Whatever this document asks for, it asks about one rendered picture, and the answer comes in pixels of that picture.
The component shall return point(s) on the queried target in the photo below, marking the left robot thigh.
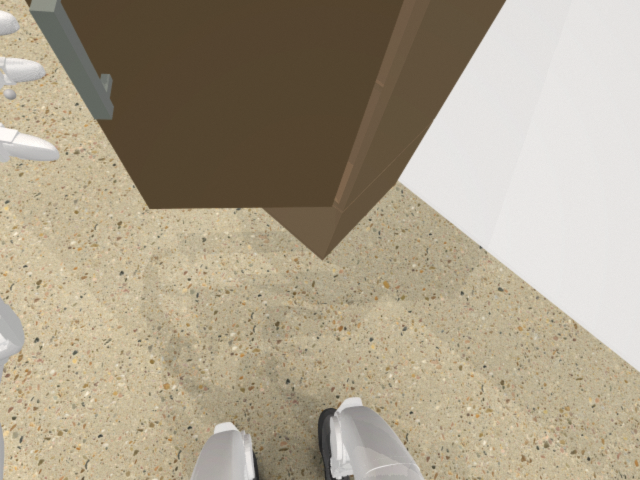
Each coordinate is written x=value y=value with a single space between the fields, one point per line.
x=226 y=455

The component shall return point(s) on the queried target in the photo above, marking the left robot upper arm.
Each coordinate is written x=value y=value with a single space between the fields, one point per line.
x=11 y=342

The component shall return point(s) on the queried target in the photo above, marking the cupboard door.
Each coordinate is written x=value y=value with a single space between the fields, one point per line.
x=235 y=103

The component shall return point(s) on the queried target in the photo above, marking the right robot foot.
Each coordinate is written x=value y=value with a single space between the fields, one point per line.
x=324 y=442

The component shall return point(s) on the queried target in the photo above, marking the robot left hand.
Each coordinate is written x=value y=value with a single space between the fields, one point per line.
x=12 y=142

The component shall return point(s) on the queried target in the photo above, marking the handle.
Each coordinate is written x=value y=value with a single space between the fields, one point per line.
x=58 y=30

